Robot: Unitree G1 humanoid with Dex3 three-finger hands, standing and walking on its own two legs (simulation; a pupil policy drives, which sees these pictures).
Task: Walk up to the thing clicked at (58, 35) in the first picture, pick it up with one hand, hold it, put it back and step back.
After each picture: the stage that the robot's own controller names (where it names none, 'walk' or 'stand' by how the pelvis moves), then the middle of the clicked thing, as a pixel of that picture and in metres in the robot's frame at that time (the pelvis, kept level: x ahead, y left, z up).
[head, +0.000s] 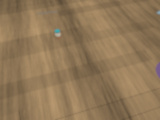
stand; (57, 34) +1.54 +0.34 -0.72
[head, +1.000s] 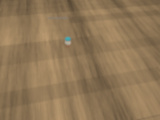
walk; (67, 42) +1.42 +0.16 -0.71
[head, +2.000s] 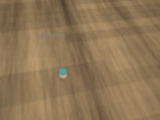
walk; (63, 74) +0.88 +0.17 -0.72
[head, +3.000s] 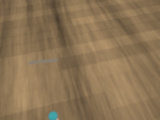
walk; (54, 118) +0.47 +0.24 -0.70
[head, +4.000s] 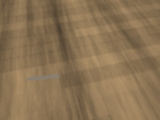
stand; out of the picture +0.28 +0.21 -0.71
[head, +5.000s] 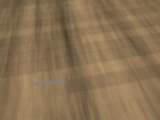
stand; out of the picture +0.28 +0.20 -0.73
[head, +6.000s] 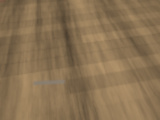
stand; out of the picture +0.27 +0.21 -0.73
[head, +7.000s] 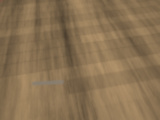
stand; out of the picture +0.26 +0.22 -0.73
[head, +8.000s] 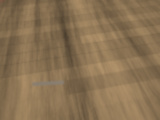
stand; out of the picture +0.26 +0.21 -0.73
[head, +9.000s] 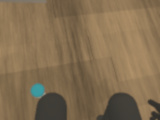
go down; (39, 91) +0.34 +0.21 -0.42
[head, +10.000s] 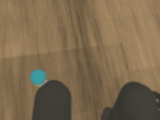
go down; (39, 79) +0.36 +0.21 -0.32
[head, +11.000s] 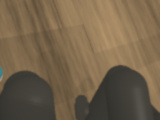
close in; out of the picture +0.35 +0.24 -0.23
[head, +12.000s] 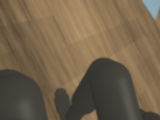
close; out of the picture +0.36 +0.26 -0.22
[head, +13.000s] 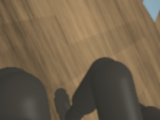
lift; out of the picture +0.35 +0.26 -0.22
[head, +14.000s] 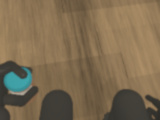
lift; (22, 87) +0.30 +0.21 -0.04
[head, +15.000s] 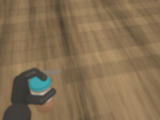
lift; (42, 94) +0.31 +0.16 +0.01
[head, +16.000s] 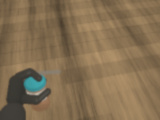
hold; (38, 93) +0.32 +0.17 +0.00
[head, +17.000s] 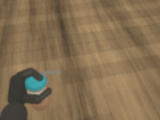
hold; (38, 92) +0.32 +0.17 +0.00
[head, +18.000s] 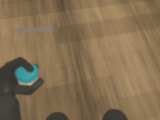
crouch; (30, 80) +0.36 +0.19 -0.06
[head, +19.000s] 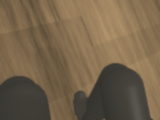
lower; out of the picture +0.39 +0.25 -0.19
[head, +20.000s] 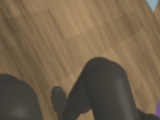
lower; out of the picture +0.39 +0.28 -0.22
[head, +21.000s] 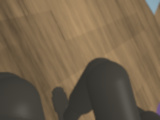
lower; out of the picture +0.39 +0.28 -0.22
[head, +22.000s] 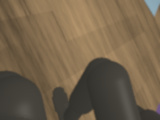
lower; out of the picture +0.39 +0.28 -0.22
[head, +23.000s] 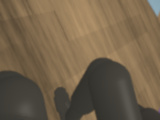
rest; out of the picture +0.38 +0.28 -0.22
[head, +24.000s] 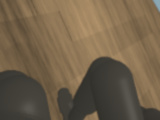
withdraw; out of the picture +0.36 +0.25 -0.22
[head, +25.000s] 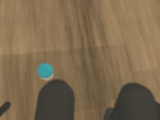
walk; (46, 73) +0.39 +0.20 -0.32
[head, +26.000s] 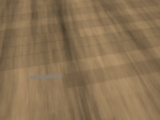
stand; out of the picture +0.29 +0.18 -0.66
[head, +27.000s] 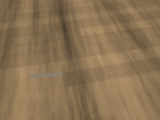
stand; out of the picture +0.31 +0.20 -0.67
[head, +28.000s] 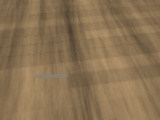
stand; out of the picture +0.31 +0.19 -0.70
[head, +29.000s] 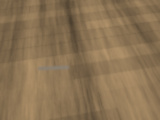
walk; out of the picture +0.33 +0.19 -0.71
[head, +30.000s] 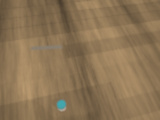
walk; (61, 106) +0.45 +0.13 -0.71
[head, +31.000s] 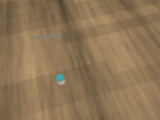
walk; (60, 80) +0.71 +0.26 -0.70
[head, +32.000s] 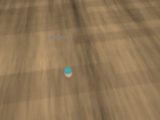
stand; (68, 73) +0.92 +0.19 -0.70
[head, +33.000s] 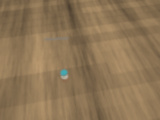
stand; (64, 75) +0.90 +0.22 -0.73
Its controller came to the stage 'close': yes
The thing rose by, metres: 0.71
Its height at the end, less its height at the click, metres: +0.00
